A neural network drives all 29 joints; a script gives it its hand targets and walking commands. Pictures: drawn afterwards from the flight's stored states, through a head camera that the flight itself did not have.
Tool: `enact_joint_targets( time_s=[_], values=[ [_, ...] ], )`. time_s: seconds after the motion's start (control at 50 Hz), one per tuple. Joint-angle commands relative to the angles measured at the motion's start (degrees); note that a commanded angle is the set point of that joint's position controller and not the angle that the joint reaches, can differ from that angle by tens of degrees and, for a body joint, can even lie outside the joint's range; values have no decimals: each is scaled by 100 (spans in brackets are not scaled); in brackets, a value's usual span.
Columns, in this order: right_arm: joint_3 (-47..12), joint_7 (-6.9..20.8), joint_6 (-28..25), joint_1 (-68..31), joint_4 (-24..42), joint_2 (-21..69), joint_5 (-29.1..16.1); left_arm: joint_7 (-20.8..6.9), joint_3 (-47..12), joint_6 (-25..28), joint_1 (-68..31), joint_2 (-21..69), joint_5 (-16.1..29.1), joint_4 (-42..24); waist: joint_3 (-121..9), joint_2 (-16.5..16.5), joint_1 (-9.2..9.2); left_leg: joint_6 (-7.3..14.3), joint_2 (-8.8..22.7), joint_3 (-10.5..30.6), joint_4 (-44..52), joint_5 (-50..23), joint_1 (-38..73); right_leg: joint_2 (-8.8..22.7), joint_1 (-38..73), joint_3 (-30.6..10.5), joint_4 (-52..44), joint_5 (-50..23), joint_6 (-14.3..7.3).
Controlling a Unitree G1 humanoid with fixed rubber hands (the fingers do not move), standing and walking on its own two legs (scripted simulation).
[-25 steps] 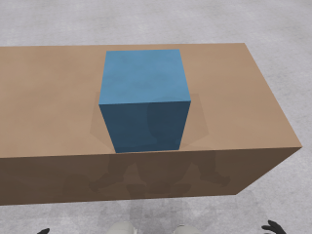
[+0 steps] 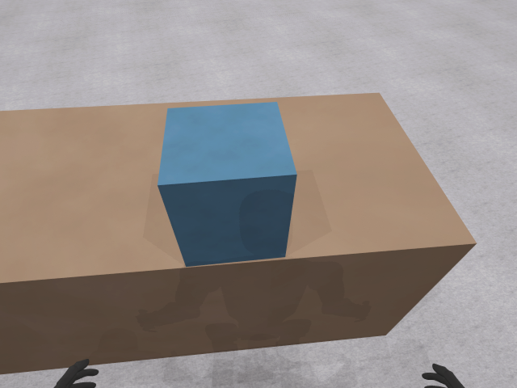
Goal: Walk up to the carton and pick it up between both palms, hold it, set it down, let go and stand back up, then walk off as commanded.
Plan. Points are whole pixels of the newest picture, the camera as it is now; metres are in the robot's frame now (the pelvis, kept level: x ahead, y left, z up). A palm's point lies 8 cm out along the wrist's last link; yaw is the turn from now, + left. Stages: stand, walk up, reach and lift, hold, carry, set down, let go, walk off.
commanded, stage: stand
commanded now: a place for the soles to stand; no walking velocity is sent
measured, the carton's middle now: (229, 187) +0.48 +0.06 +0.01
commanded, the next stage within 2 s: reach and lift in 0.40 s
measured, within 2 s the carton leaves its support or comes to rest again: neither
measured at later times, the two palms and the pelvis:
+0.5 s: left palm out of the picture +0.13 +0.30 -0.10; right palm out of the picture +0.12 -0.31 -0.09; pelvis +0.00 +0.00 +0.00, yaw +0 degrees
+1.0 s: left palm (96, 356) +0.18 +0.26 -0.06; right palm (448, 363) +0.17 -0.29 -0.05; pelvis +0.02 +0.00 +0.01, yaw +1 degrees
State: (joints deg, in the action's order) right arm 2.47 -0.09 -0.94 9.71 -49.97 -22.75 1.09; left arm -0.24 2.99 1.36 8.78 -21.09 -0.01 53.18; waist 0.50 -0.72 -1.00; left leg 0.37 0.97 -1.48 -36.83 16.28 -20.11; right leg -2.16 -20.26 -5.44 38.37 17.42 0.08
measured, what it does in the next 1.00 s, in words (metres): stands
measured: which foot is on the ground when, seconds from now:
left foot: down 0.00-1.00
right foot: down 0.00-1.00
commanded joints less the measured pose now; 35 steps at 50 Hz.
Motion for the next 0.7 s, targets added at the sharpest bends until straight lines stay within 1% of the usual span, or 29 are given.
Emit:
enact_joint_targets(
  time_s=[0.0, 0.04, 0.06, 0.08, 0.1, 0.14, 0.16, 0.18, 0.22, 0.24, 0.28, 0.3, 0.32, 0.34, 0.36, 0.38, 0.4, 0.42, 0.44, 0.46, 0.48, 0.52, 0.54, 0.56, 0.58, 0.6, 0.62, 0.66, 0.68],
  values=[
    [151, 9, -210, -301, -201, -1205, -6, -1, 83, 111, -650, -1022, -120, -224, 39, 327, 3, 272, 540, 963, 1273, 723, 623, 656, -257, -1022, -1693, 925, -409],
    [128, 29, -217, -381, -135, -1178, -46, 9, 103, 129, -351, -1115, -103, -170, -338, 221, 5, 336, 609, 901, 1163, 471, 774, 642, -13, -844, -1499, 318, -338],
    [123, 21, -212, -475, -167, -1039, -57, -1, 90, 139, -377, -1047, -55, -78, -55, 260, 16, 288, 582, 886, 1275, 508, 715, 619, -127, -925, -1704, 583, -359],
    [100, 22, -247, -344, -193, -1088, -87, 0, 91, 128, -560, -1132, -96, -180, -190, 543, -39, 270, 598, 872, 1196, 311, 776, 685, 70, -941, -1689, 310, -369],
    [123, 2, -226, -318, -204, -1040, -80, -2, 123, 146, -467, -1069, -92, -140, -313, 268, -47, 333, 541, 864, 1267, 177, 803, 710, 226, -929, -1690, 273, -406],
    [104, 20, -210, -453, -176, -1043, -30, 5, 92, 182, -321, -1092, -79, -114, -371, 106, 34, 278, 489, 681, 1069, 81, 800, 734, 292, -1020, -1780, -35, -391],
    [111, 7, -202, -400, -223, -988, -39, 1, 104, 183, -366, -1173, -91, -139, -375, 285, 10, 232, 475, 627, 981, -324, 920, 866, 201, -1131, -1741, -447, -389],
    [121, 6, -235, -155, -228, -1083, -103, 12, 132, 181, -572, -1227, -115, -258, -596, 712, -64, 211, 495, 682, 886, -530, 894, 814, 468, -907, -1550, -616, -383],
    [111, -3, -243, -102, -192, -1041, -76, 27, 82, 205, -449, -1045, -84, -172, -757, 327, -46, 248, 508, 641, 964, -960, 1079, 750, 640, -775, -1465, -1305, -380],
    [88, -7, -240, -207, -249, -1024, -63, 26, 65, 199, -381, -1038, -62, -152, -711, 49, 18, 269, 551, 681, 936, -929, 1047, 722, 591, -753, -1480, -1265, -329],
    [43, -22, -242, -347, -224, -999, -43, 52, 100, 201, -456, -1071, -34, -256, -678, -38, 42, 292, 558, 611, 894, -1251, 954, 710, 568, -743, -1298, -1591, -433],
    [61, -24, -244, -299, -275, -933, -56, 49, 89, 182, -459, -1044, -21, -218, -765, 43, 55, 228, 559, 661, 991, -1279, 1005, 649, 703, -622, -1159, -1591, -378],
    [101, -30, -237, -211, -201, -1046, -84, 59, 134, 159, -358, -1083, -88, -226, -948, 290, 69, 284, 692, 684, 782, -1142, 1048, 701, 729, -475, -1141, -1455, -337],
    [93, -22, -215, -149, -249, -1031, -49, 50, 141, 135, -503, -1079, -51, -195, -888, 46, -22, 256, 617, 553, 895, -1035, 1065, 710, 542, -666, -1203, -1266, -354],
    [75, -43, -225, -310, -190, -1025, -82, 70, 152, 126, -388, -1070, -24, -170, -590, 42, 35, 269, 663, 702, 943, -908, 1021, 662, 354, -689, -1260, -1136, -385],
    [57, -37, -236, -373, -160, -1083, -100, 50, 81, 126, -275, -1123, -60, -60, -704, 340, 109, 291, 730, 797, 921, -888, 949, 652, 500, -600, -1393, -1127, -288],
    [618, 110, -1076, -1915, -454, -61, 567, 216, 410, -894, -2286, -1120, -500, -1270, 135, 544, 41, -301, -86, -321, 350, 1008, 368, 306, -900, 839, -728, 982, -133],
    [652, 291, -1197, -1448, -337, -543, 525, 301, 229, -1470, -1824, -942, -444, -1621, 348, 454, -136, -202, 3, -272, -45, 1171, 787, 386, -1422, 699, -682, 1663, -471],
    [582, 332, -1234, -1405, -184, -673, 314, 331, 186, -1798, -1872, -932, -330, -1784, 370, 759, -91, -109, -112, -178, -477, 1053, 1449, 582, -1998, 630, -879, 2101, -663],
    [603, 294, -1189, -1125, -117, -784, 234, 280, 261, -2080, -1921, -965, -458, -2263, 313, 1046, -322, -87, -270, -104, -981, 756, 2529, 771, -2928, 409, -1133, 2392, -751],
    [639, 253, -1141, -981, -16, -716, 136, 256, 292, -2213, -1821, -1052, -377, -2461, 152, 1342, -260, -84, -252, -18, -1160, 445, 3024, 911, -3081, 402, -1185, 2249, -752],
    [669, 213, -1118, -719, 332, -574, 45, 236, 230, -2375, -1740, -887, -480, -2930, -330, 832, -130, -177, -117, -68, -778, 145, 3224, 873, -2843, 562, -1197, 1341, -699],
    [705, 219, -1153, -714, 268, -549, 48, 256, 276, -2368, -1600, -870, -520, -3066, -341, 684, -68, -133, -41, -105, -439, 182, 3036, 718, -2361, 768, -1106, 996, -671],
    [723, 281, -1132, -677, 511, -531, 8, 306, 217, -2404, -1361, -609, -453, -3116, -317, 291, 75, -98, 108, -121, 127, 253, 2595, 622, -1694, 928, -1027, 316, -530],
    [839, 342, -1209, -407, 643, -726, -48, 343, 216, -2278, -1116, -634, -533, -3458, -663, -13, -70, -188, 200, -70, 337, -32, 2688, 458, -1093, 961, -1033, -278, -482],
    [923, 391, -1286, -289, 746, -735, -57, 356, 218, -2276, -879, -605, -564, -3541, -929, -30, -153, -206, 189, -33, 427, -274, 2524, 304, -802, 1043, -907, -613, -401],
    [925, 453, -1266, -196, 871, -686, -211, 416, 250, -2240, -804, -532, -439, -3631, -1199, -369, -54, -273, 215, -38, 607, -840, 2343, 165, -257, 1047, -913, -1045, -313],
    [681, 551, -1253, -79, 1043, -648, -405, 424, 415, -2173, -465, -374, -488, -3631, -1370, -386, 93, -243, 171, -49, 758, -1236, 2156, 87, 309, 934, -1093, -1330, -261],
    [747, 571, -1222, -207, 920, -703, -412, 427, 390, -2151, -505, -378, -471, -3293, -801, -347, 114, -227, 113, -79, 944, -1087, 2010, 70, 165, 920, -1212, -1211, -256]
  ],
)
